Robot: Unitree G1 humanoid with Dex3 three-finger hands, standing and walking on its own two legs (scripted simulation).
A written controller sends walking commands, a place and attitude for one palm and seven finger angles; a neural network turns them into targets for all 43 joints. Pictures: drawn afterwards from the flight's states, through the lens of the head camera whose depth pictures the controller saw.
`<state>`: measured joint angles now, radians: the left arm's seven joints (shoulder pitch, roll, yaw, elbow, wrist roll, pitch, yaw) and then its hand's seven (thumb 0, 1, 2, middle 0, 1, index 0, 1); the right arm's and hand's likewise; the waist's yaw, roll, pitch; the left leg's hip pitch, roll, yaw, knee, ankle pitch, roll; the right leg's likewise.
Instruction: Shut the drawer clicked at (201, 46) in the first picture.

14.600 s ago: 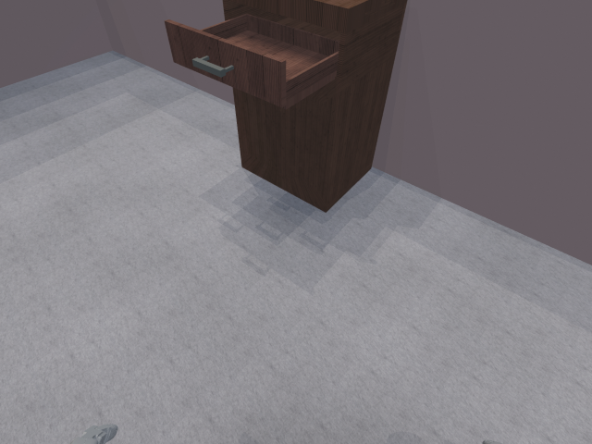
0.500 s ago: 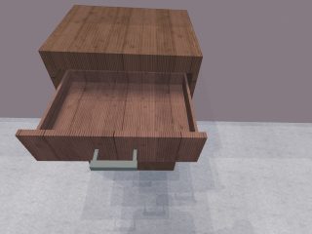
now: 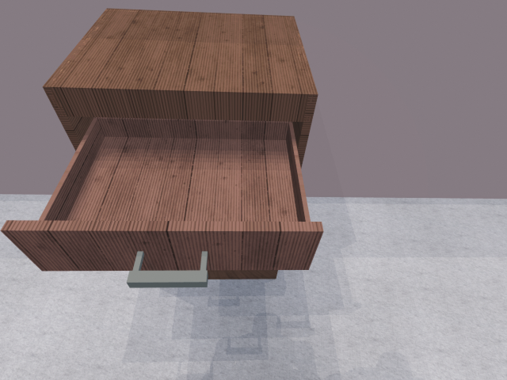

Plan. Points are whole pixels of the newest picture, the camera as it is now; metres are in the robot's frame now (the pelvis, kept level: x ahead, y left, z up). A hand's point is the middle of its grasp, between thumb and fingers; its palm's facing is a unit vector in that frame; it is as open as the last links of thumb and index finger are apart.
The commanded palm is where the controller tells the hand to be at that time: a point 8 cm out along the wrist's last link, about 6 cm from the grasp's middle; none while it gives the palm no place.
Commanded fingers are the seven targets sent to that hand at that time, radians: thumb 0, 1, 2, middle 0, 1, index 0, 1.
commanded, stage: come to a stop and stand still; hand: left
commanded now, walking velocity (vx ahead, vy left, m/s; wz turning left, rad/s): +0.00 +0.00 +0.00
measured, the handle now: (170, 268) +0.30 +0.16 -0.02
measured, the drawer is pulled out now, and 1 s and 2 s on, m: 0.30 0.30 0.29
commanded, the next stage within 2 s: look again from close up in 0.30 s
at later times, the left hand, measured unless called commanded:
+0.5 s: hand out of the picture +0.00 +0.15 -0.18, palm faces +0.01 -0.99 -0.17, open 7.4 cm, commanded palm none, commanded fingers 0.00 0.90 0.90 -0.20 -0.30 -0.20 -0.30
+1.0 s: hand out of the picture -0.01 +0.15 -0.18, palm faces +0.01 -0.98 -0.17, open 7.4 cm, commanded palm none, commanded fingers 0.00 0.90 0.90 -0.20 -0.30 -0.20 -0.30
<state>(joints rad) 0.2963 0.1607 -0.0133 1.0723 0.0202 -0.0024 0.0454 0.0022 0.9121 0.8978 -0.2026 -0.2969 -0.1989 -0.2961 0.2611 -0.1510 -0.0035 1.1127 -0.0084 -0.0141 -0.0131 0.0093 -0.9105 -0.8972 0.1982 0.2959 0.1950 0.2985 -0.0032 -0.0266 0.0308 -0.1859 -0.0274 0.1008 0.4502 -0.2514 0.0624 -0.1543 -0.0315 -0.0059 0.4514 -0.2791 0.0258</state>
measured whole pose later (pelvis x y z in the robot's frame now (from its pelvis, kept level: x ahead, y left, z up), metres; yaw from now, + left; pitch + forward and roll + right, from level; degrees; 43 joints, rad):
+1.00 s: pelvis +0.00 -0.01 +0.00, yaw +0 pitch -1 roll +0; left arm 0.32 0.14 -0.01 1.10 0.02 -0.01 0.05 0.00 0.91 0.90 -0.20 -0.30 -0.20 -0.30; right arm 0.29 -0.13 0.00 1.16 0.00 -0.02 -0.02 0.01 -0.91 -0.90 0.20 0.30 0.19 0.30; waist 0.00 -0.02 0.03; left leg -0.16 -0.01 0.10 0.42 -0.24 0.04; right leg -0.14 -0.01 0.00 0.42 -0.27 0.01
